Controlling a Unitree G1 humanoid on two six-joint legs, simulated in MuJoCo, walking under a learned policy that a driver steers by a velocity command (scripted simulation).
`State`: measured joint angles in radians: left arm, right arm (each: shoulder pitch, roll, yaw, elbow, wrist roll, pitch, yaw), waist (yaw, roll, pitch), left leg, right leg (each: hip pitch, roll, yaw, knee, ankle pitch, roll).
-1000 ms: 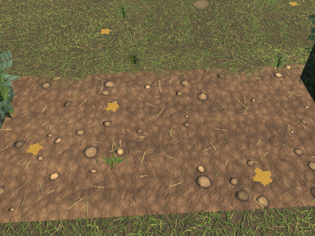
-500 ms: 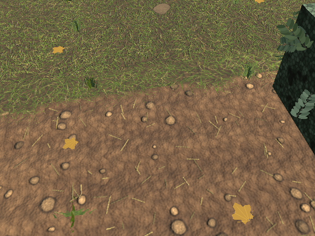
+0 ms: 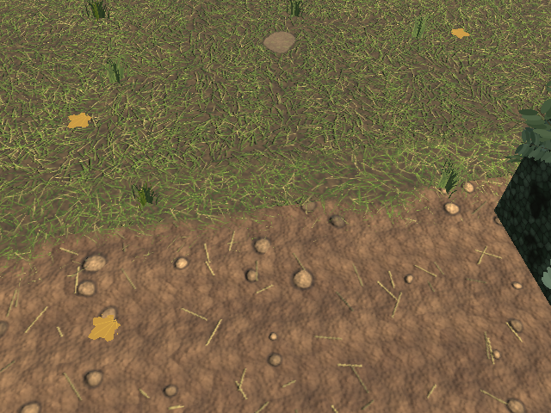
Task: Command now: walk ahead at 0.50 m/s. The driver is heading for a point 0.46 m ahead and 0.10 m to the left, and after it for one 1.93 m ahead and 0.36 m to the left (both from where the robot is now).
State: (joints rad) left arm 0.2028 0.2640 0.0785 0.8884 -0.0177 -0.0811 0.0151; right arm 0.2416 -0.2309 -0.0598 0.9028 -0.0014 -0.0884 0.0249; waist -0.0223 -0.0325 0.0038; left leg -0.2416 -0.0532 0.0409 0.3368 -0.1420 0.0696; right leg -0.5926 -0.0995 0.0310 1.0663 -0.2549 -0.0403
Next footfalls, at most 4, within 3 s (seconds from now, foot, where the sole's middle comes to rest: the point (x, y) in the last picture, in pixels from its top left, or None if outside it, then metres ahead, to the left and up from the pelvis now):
0.32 right None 0.36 -0.16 -0.78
0.82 left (230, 391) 0.54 0.11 -0.78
1.26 right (326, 373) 0.58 -0.13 -0.78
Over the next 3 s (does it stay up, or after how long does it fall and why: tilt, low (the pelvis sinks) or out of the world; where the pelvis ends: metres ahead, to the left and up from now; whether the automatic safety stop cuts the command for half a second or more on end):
stays up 0.53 -0.04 -0.01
